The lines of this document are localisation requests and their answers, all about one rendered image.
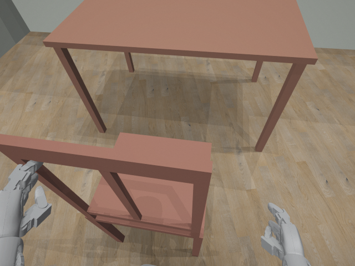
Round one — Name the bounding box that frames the robot right hand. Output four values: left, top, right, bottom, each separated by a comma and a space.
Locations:
261, 202, 305, 260

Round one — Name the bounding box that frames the robot left hand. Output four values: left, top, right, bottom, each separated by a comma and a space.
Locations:
0, 160, 52, 238

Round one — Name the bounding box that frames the chair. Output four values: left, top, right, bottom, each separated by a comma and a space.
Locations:
0, 132, 213, 257

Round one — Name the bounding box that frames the table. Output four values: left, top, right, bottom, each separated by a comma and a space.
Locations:
43, 0, 318, 152

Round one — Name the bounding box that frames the robot left forearm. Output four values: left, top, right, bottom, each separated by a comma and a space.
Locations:
0, 236, 24, 266

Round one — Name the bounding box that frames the robot right forearm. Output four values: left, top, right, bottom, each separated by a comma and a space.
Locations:
282, 254, 311, 266

